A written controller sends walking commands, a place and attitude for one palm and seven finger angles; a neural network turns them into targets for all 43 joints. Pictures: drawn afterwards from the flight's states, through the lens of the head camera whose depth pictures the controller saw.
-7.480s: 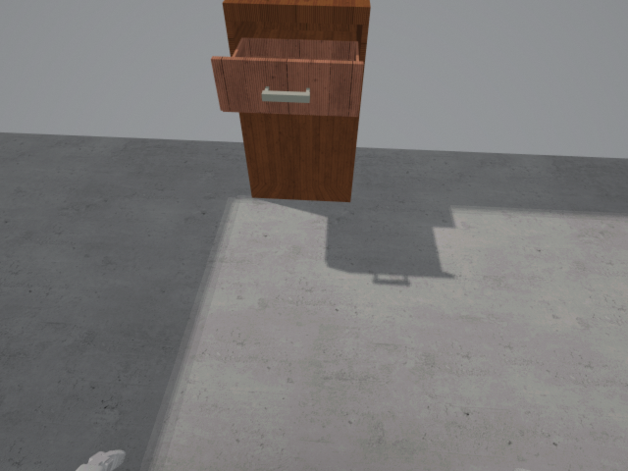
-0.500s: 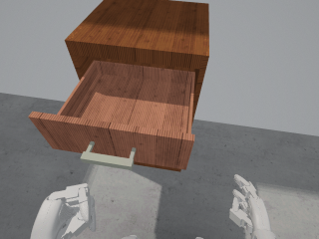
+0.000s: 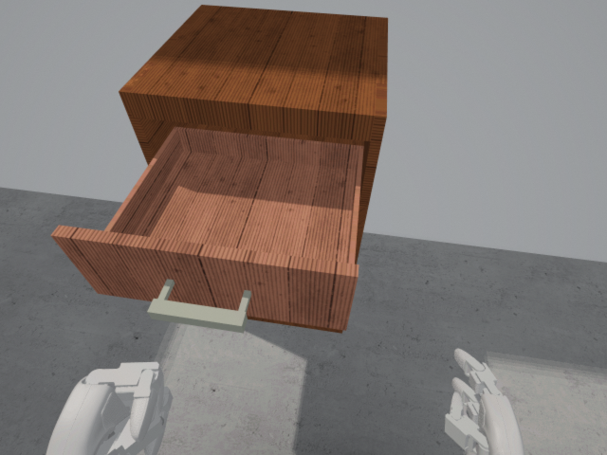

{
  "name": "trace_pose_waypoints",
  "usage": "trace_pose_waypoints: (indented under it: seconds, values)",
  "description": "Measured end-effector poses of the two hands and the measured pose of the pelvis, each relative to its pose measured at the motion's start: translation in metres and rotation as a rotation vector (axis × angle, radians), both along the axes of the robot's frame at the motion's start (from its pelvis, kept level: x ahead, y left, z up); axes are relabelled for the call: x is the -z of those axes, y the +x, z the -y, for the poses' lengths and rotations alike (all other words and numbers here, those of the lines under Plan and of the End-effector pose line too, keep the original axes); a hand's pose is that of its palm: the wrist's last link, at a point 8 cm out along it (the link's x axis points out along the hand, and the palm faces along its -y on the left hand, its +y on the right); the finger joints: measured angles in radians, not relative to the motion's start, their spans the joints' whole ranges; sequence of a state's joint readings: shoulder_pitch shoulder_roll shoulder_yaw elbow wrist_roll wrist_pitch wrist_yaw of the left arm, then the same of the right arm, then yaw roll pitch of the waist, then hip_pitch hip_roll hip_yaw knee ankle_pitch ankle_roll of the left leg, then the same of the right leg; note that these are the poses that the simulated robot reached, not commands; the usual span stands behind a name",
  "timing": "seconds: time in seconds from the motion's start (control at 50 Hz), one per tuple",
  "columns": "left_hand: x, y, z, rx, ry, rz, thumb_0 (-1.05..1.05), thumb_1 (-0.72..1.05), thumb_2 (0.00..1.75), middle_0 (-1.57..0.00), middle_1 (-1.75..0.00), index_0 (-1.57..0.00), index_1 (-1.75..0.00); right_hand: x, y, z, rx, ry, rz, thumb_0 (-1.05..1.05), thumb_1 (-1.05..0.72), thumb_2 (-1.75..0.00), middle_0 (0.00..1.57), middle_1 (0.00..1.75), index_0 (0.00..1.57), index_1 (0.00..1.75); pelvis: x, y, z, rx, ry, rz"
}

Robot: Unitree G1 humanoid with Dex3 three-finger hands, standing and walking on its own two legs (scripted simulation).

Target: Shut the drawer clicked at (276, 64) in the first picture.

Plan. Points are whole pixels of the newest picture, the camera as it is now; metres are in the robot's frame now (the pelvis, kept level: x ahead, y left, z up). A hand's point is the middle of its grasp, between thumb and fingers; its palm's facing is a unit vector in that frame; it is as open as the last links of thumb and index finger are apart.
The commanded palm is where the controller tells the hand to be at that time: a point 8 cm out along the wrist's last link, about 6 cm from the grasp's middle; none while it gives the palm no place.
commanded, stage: raise the hand and make a fist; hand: left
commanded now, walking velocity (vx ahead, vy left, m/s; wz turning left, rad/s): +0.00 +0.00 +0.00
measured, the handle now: (202, 303) +0.33 +0.18 -0.01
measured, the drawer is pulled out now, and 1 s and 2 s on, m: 0.29 0.29 0.29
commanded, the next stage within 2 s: bring the fist close to the handle in 0.16 s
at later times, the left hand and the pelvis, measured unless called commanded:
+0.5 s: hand (165, 422) +0.15 +0.16 +0.06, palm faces -0.04 -1.00 -0.05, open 3.3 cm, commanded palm +0.12 +0.21 +0.07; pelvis -0.01 +0.00 -0.01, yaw +1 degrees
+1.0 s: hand (185, 394) +0.19 +0.16 +0.02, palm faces -0.07 -1.00 -0.02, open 3.3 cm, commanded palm +0.17 +0.21 +0.02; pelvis -0.01 +0.01 -0.03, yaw +0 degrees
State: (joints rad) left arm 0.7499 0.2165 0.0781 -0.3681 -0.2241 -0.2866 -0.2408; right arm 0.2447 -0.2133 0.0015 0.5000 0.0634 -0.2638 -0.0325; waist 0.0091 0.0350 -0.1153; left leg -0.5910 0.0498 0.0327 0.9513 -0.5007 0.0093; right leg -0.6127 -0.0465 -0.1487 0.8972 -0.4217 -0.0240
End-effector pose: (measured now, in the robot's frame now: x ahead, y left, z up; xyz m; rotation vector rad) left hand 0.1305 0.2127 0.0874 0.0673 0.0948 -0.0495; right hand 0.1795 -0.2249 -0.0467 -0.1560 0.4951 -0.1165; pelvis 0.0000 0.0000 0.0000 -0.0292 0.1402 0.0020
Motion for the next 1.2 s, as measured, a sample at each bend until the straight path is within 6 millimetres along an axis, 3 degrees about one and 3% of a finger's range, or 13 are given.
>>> trace_pose_waypoints:
  seconds: [0.16,0.34,0.74,1.2]
  values:
    - [-0.009,-0.012,-0.003,-0.036,0.011,0.03,0.02,0.9,0.9,-1.4,-1.6,-1.39,-1.6,-0.004,0.002,0.004,0.001,0.004,0.026,0.01,-0.9,-0.9,0.2,0.3,0.2,0.3,-0.002,0.0,0.002,0.0,0.003,0.014]
    - [0.0,-0.016,0.003,-0.017,0.003,0.017,0.02,0.9,0.9,-1.4,-1.6,-1.4,-1.6,-0.004,0.007,-0.003,-0.04,0.005,0.049,0.01,-0.9,-0.9,0.2,0.3,0.2,0.3,0.0,-0.007,0.003,-0.005,0.003,0.013]
    - [0.042,0.03,-0.006,-0.001,-0.028,-0.003,0.02,0.9,0.9,-1.4,-1.6,-1.4,-1.6,0.025,-0.021,0.01,0.014,-0.044,-0.101,0.01,-0.9,-0.9,0.2,0.3,0.2,0.3,0.012,-0.008,0.0,0.0,0.002,-0.057]
    - [0.093,0.061,0.0,0.038,-0.04,0.005,0.02,0.9,0.9,-1.4,-1.6,-1.4,-1.6,0.061,-0.01,-0.006,-0.035,-0.057,-0.157,0.01,-0.9,-0.9,0.21,0.3,0.2,0.3,0.045,-0.013,-0.008,0.004,-0.008,-0.165]
